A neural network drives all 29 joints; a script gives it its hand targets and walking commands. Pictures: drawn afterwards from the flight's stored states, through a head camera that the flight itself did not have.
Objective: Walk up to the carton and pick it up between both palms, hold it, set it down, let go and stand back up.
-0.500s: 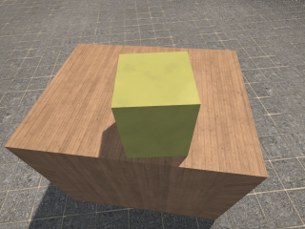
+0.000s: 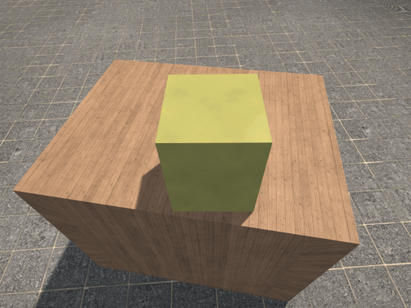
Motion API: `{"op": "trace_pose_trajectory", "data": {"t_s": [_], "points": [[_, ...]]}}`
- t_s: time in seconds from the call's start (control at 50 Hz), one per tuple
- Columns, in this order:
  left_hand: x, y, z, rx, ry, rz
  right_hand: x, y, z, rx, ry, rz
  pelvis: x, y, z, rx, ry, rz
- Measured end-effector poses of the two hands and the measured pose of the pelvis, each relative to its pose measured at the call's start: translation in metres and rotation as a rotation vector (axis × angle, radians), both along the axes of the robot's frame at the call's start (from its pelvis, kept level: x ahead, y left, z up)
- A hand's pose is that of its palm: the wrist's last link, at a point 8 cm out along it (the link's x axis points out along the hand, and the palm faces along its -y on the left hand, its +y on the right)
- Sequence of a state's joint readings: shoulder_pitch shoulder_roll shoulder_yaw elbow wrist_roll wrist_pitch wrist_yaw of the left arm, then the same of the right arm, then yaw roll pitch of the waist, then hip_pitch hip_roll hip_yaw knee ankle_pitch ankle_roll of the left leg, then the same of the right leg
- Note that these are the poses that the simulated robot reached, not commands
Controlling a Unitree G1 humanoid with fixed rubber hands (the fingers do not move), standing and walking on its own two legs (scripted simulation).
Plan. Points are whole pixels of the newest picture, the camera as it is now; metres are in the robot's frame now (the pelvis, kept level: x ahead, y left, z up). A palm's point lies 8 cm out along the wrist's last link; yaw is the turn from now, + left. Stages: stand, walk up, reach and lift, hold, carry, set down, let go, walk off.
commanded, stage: walk up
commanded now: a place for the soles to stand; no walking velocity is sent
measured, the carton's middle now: (212, 146) +0.46 +0.01 +0.04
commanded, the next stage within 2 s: reach and lift in 0.42 s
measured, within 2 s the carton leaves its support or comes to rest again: neither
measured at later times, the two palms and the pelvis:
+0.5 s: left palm out of the picture +0.02 +0.26 -0.14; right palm out of the picture +0.02 -0.26 -0.14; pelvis -0.02 +0.00 -0.01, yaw +2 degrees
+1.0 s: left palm out of the picture +0.09 +0.25 -0.08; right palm out of the picture +0.10 -0.24 -0.11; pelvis -0.05 -0.04 -0.01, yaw +0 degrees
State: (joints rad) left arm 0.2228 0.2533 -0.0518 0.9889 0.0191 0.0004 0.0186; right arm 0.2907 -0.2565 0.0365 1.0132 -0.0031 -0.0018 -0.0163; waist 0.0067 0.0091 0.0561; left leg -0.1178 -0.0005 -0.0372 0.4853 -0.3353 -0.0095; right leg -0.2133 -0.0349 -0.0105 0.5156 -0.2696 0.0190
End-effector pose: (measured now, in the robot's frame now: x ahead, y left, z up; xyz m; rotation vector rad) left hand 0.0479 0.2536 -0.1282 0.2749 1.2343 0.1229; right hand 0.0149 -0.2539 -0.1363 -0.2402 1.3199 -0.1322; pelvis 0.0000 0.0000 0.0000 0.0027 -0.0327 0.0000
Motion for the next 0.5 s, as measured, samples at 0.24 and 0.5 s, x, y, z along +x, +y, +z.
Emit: {"op": "trace_pose_trajectory", "data": {"t_s": [0.24, 0.5], "points": [[-0.028, -0.001, -0.001, -0.005, 0.048, 0.028, -0.011, 0.001, 0.000, 0.004, 0.024, 0.016, -0.006, 0.000, 0.002, -0.002, -0.005, 0.015], [-0.026, 0.005, -0.009, 0.002, 0.139, 0.072, 0.006, -0.002, -0.007, 0.005, 0.011, 0.026, -0.016, -0.004, -0.007, -0.003, 0.030, 0.036]]}}
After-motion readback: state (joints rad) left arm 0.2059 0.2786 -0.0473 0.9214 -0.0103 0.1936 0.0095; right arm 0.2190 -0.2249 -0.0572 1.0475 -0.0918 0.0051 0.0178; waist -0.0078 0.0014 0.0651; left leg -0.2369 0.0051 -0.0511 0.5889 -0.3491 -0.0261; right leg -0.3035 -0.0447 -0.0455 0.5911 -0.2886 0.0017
